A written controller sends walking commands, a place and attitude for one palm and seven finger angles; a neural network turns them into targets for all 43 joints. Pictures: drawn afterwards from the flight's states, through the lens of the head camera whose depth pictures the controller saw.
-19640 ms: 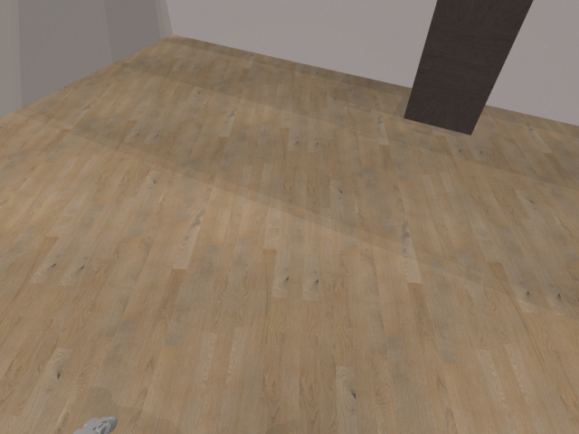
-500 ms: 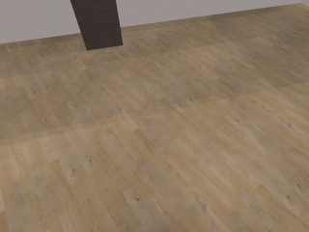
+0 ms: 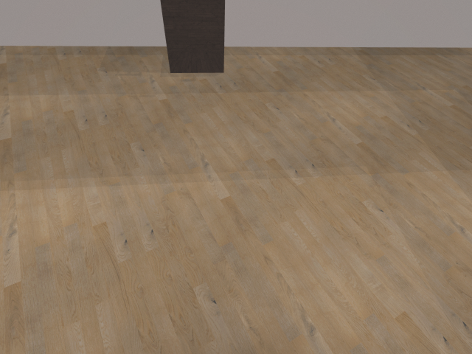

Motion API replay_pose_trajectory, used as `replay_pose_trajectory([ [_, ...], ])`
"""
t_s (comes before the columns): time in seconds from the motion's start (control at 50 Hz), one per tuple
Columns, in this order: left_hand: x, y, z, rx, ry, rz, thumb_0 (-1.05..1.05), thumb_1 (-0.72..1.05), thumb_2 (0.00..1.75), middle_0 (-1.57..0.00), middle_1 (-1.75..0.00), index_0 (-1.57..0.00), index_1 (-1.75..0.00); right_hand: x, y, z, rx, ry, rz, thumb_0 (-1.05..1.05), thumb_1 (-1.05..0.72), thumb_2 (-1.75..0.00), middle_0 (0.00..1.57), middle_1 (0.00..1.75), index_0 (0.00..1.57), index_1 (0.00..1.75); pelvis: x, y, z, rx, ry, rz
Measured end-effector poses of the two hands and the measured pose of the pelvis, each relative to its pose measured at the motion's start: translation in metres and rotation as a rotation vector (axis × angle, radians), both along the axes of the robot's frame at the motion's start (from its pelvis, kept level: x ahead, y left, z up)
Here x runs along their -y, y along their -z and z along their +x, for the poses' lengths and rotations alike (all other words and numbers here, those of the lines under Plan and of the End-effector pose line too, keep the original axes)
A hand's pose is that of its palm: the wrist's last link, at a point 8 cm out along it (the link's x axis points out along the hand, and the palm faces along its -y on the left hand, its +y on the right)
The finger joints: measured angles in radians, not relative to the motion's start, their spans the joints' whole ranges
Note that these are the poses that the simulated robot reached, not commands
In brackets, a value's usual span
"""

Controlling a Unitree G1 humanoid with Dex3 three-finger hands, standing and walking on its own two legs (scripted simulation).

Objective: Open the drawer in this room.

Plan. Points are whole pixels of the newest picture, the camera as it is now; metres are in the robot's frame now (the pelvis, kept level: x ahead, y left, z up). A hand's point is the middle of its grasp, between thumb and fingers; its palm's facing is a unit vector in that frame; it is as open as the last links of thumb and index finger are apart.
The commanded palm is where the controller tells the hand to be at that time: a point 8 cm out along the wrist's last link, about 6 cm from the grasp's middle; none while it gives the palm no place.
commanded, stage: turn or walk to find it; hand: left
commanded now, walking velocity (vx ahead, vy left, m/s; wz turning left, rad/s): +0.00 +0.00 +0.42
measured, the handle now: out of the picture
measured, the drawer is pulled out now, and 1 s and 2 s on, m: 0.00 0.00 0.00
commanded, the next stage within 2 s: stand and wait in 0.18 s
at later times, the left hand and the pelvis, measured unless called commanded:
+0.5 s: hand out of the picture -0.01 +0.20 -0.17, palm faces +0.08 -0.97 -0.22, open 7.4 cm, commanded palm none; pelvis -0.02 +0.02 +0.00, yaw +2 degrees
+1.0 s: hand out of the picture -0.02 +0.18 -0.17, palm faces +0.06 -0.98 -0.18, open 7.4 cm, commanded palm none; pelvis -0.01 +0.01 +0.01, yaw +1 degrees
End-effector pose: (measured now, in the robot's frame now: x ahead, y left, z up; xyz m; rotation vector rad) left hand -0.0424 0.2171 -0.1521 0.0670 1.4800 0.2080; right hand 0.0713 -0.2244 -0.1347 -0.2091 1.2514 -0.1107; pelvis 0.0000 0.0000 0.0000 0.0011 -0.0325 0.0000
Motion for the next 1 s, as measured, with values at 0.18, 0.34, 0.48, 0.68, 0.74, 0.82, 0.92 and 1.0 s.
replay_pose_trajectory([
  [0.18, -0.015, -0.003, 0.004, 0.036, 0.005, 0.006, 0.00, 0.91, 0.90, -0.20, -0.30, -0.20, -0.30, -0.010, -0.002, -0.012, 0.003, 0.004, -0.005, 0.00, -0.94, -0.89, 0.20, 0.30, 0.20, 0.30, -0.013, -0.002, -0.010, 0.002, -0.025, -0.008],
  [0.34, -0.033, -0.008, 0.012, 0.072, 0.014, 0.051, 0.00, 0.91, 0.90, -0.19, -0.30, -0.20, -0.30, -0.009, 0.004, -0.038, -0.062, 0.003, -0.002, 0.00, -0.93, -0.89, 0.20, 0.30, 0.20, 0.30, -0.016, -0.001, -0.018, -0.017, -0.042, -0.008],
  [0.48, -0.034, -0.011, 0.019, 0.083, 0.035, 0.055, 0.00, 0.91, 0.90, -0.19, -0.30, -0.19, -0.30, -0.012, 0.005, -0.060, -0.100, 0.024, 0.010, 0.01, -0.93, -0.89, 0.20, 0.30, 0.20, 0.30, -0.016, -0.003, -0.016, -0.010, -0.035, -0.007],
  [0.68, -0.018, -0.011, 0.026, 0.094, 0.052, 0.021, 0.00, 0.91, 0.90, -0.19, -0.30, -0.20, -0.30, -0.019, 0.005, -0.081, -0.135, 0.048, 0.032, 0.01, -0.92, -0.89, 0.20, 0.30, 0.20, 0.30, -0.014, -0.006, -0.014, 0.001, -0.024, -0.005],
  [0.74, -0.014, -0.010, 0.024, 0.087, 0.052, 0.013, 0.00, 0.91, 0.90, -0.19, -0.30, -0.20, -0.30, -0.020, 0.005, -0.085, -0.144, 0.054, 0.037, 0.01, -0.92, -0.89, 0.20, 0.30, 0.20, 0.30, -0.013, -0.007, -0.013, 0.003, -0.022, -0.004],
  [0.82, -0.010, -0.010, 0.020, 0.072, 0.051, 0.006, 0.00, 0.91, 0.90, -0.20, -0.30, -0.20, -0.30, -0.021, 0.004, -0.088, -0.153, 0.061, 0.041, 0.01, -0.91, -0.89, 0.20, 0.30, 0.20, 0.30, -0.012, -0.007, -0.012, 0.002, -0.020, -0.004],
  [0.92, -0.009, -0.010, 0.014, 0.054, 0.047, 0.006, 0.00, 0.91, 0.90, -0.20, -0.30, -0.20, -0.30, -0.020, 0.004, -0.089, -0.157, 0.066, 0.040, 0.01, -0.91, -0.89, 0.20, 0.30, 0.20, 0.30, -0.010, -0.008, -0.011, 0.003, -0.017, -0.005],
  [1.0, -0.011, -0.012, 0.012, 0.046, 0.047, 0.014, 0.00, 0.91, 0.90, -0.20, -0.30, -0.20, -0.30, -0.015, 0.003, -0.085, -0.150, 0.067, 0.032, 0.01, -0.91, -0.89, 0.20, 0.30, 0.20, 0.30, -0.009, -0.008, -0.010, 0.004, -0.015, -0.005],
])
